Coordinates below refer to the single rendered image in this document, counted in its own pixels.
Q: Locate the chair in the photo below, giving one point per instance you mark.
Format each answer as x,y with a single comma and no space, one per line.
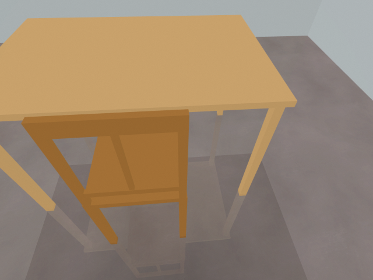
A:
140,158

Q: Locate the table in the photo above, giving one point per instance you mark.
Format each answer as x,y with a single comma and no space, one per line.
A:
75,65

